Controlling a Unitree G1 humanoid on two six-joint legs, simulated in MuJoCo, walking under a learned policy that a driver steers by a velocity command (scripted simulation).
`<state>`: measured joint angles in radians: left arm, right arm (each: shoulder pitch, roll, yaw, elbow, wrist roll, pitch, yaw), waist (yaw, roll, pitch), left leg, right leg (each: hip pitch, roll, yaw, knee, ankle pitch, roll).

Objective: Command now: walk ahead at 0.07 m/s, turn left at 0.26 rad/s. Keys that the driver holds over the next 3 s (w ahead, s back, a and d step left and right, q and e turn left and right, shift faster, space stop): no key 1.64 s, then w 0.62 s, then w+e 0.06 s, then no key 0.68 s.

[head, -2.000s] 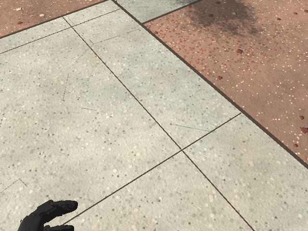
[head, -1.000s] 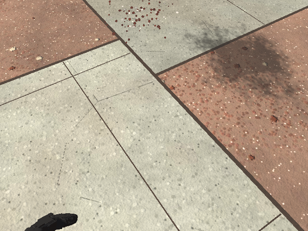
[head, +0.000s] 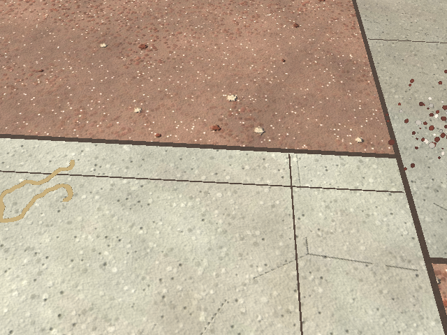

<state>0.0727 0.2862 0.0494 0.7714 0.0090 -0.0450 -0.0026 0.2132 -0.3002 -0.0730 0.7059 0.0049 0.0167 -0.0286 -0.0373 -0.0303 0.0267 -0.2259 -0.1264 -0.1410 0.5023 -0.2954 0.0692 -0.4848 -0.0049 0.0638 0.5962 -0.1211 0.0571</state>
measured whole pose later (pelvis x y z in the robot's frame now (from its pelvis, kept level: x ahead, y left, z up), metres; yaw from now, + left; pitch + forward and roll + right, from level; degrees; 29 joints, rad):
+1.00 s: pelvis +0.07 +0.02 +0.00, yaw +1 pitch -2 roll +0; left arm 0.14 0.25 0.04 1.07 0.00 0.02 0.04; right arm 0.24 -0.23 -0.02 1.00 -0.01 -0.01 -0.03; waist 0.01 -0.01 0.04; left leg -0.12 -0.02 -0.04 0.48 -0.33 0.01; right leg -0.24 -0.04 0.05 0.48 -0.22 0.05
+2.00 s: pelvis +0.14 -0.02 +0.00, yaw +1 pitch +0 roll +0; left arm 0.40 0.20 0.03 1.11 -0.01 -0.11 -0.02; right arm 0.33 -0.24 -0.04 1.01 0.04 -0.09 -0.01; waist 0.03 0.03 -0.01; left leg -0.40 0.02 -0.03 1.13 -0.35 0.07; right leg -0.15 0.02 -0.05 0.46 -0.32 -0.05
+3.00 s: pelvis +0.50 +0.03 +0.00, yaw -1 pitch +0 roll +1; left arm 0.16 0.20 0.06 1.02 0.00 -0.02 0.03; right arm 0.20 -0.22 -0.02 1.06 0.00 -0.02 -0.03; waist -0.01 0.01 0.02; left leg -0.15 0.00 0.08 0.46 -0.32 0.02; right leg -0.29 -0.02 -0.01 0.51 -0.22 0.00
